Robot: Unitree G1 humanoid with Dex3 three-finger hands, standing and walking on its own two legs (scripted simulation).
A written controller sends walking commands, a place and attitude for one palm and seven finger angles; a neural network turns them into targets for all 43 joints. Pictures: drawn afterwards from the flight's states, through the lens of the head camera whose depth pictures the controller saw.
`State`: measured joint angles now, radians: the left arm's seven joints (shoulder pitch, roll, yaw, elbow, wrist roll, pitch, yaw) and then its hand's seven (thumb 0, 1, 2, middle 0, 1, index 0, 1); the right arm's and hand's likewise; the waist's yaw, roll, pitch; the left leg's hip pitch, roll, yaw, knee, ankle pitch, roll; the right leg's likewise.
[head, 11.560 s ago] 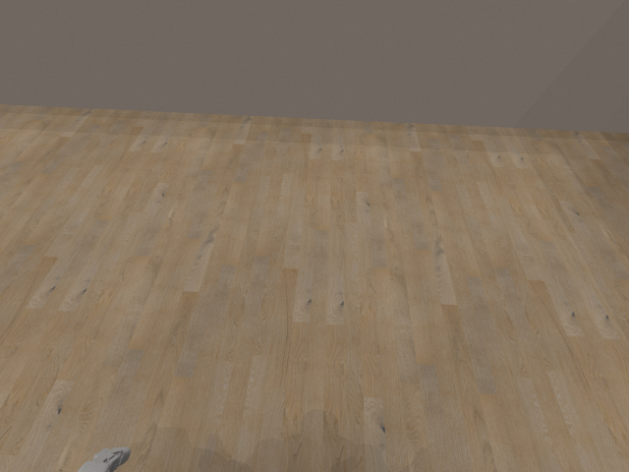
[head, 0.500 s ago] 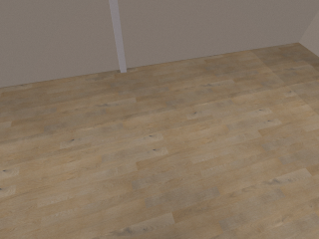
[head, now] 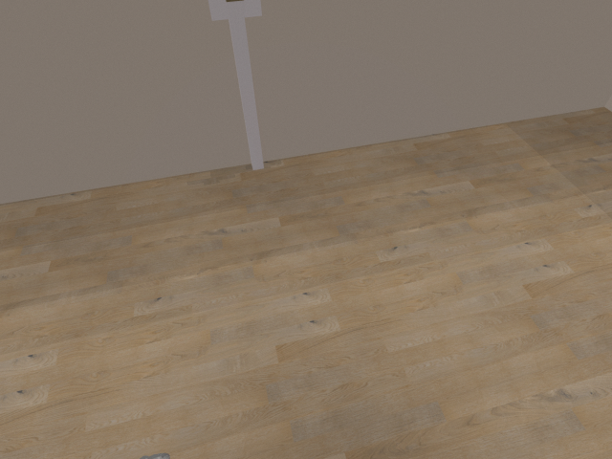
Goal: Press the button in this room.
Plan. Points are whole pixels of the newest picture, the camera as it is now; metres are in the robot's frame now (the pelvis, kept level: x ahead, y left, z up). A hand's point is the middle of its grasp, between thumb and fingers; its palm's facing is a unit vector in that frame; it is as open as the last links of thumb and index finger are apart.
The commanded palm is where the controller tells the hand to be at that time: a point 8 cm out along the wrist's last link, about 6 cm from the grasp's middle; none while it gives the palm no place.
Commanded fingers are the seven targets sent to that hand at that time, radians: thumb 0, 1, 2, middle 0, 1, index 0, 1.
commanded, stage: stand and wait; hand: left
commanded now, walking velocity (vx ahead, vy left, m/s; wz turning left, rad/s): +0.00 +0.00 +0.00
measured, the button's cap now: out of the picture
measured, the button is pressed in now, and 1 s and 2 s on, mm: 0 0 0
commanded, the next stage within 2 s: turn or walk to find it in 0.46 s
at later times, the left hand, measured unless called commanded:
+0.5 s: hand out of the picture +0.05 +0.13 -0.19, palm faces +0.17 -0.98 -0.14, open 7.3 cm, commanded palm none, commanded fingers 0.00 0.90 0.90 -0.20 -0.30 -0.20 -0.30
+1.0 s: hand out of the picture +0.13 +0.12 -0.16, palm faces +0.20 -0.95 -0.24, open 7.4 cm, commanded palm none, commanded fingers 0.00 0.90 0.90 -0.20 -0.30 -0.20 -0.30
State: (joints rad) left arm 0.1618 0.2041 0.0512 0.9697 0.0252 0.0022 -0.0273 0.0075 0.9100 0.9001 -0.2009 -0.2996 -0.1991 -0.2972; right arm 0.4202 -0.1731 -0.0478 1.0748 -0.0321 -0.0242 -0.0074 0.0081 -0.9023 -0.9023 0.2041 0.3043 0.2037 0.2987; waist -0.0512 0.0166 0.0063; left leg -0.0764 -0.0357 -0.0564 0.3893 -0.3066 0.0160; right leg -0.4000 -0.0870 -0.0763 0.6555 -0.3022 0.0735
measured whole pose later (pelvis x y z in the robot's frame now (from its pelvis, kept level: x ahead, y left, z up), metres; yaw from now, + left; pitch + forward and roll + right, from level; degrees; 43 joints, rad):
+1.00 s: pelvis +0.19 -0.05 +0.01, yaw +7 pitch -2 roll +3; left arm 0.40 0.13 0.03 1.11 0.02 -0.06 0.02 0.00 0.91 0.90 -0.20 -0.30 -0.20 -0.30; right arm 0.30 -0.18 -0.07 1.12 -0.03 0.01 0.02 0.01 -0.91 -0.90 0.20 0.30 0.20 0.30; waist 0.01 0.02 0.01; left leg -0.52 0.07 0.05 1.10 -0.23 0.00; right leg -0.08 -0.05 -0.18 0.40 -0.30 -0.04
